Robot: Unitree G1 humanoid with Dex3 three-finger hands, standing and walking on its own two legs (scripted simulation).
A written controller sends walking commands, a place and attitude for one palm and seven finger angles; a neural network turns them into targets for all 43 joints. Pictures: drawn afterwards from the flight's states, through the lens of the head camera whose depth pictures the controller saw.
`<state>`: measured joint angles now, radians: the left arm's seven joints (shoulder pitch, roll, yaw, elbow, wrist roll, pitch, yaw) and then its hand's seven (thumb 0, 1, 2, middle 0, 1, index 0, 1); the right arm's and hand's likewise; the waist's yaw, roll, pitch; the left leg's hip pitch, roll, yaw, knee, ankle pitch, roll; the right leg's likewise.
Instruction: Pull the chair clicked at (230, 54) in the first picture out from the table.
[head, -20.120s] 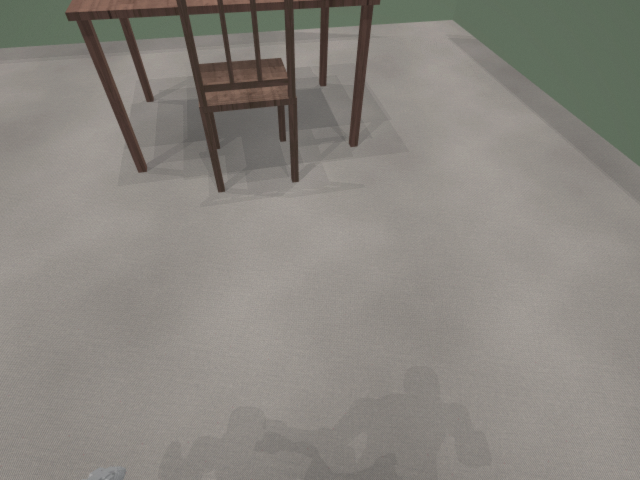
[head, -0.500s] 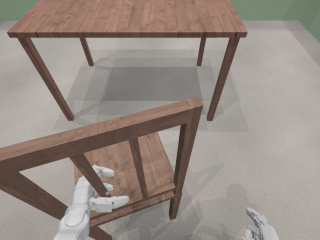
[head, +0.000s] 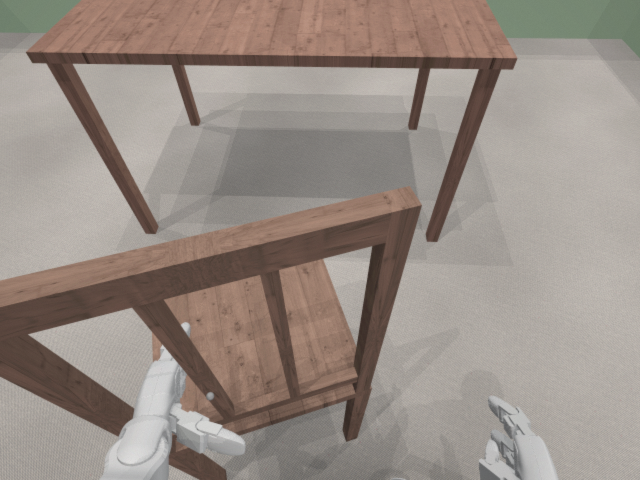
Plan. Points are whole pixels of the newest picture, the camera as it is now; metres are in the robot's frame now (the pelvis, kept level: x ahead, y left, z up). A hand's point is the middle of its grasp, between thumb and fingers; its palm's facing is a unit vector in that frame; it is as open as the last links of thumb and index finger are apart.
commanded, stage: draw the fingers out of the gap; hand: left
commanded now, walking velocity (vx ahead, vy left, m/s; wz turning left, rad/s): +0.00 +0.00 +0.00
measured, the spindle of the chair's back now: (198, 370) +0.26 +0.16 +0.00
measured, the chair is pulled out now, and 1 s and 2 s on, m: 0.55 0.55 0.55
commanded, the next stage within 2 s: draw the hand back to the body in 0.78 s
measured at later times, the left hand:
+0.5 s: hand (191, 462) +0.16 +0.16 -0.04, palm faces +0.05 -0.99 -0.16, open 17.5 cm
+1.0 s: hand out of the picture +0.11 +0.16 -0.02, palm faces +0.10 -0.99 -0.06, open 17.5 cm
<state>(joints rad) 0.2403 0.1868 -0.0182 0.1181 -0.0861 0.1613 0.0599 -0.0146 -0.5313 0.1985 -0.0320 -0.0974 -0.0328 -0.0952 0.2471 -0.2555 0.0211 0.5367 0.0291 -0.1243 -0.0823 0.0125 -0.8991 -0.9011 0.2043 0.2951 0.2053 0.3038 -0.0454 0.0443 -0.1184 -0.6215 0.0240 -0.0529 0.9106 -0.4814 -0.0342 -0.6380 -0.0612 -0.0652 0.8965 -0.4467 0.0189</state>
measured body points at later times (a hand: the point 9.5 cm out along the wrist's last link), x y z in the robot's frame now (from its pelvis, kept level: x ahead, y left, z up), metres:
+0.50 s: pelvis +0.00 +0.01 -0.01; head +0.03 +0.00 +0.44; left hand +0.16 +0.21 -0.03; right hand +0.17 -0.24 -0.08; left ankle -0.02 +0.14 -0.69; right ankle +0.00 -0.13 -0.69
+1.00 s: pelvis -0.01 +0.01 -0.02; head +0.03 +0.02 +0.43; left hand +0.11 +0.22 -0.01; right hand +0.18 -0.23 -0.08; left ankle -0.02 +0.14 -0.69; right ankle +0.00 -0.13 -0.69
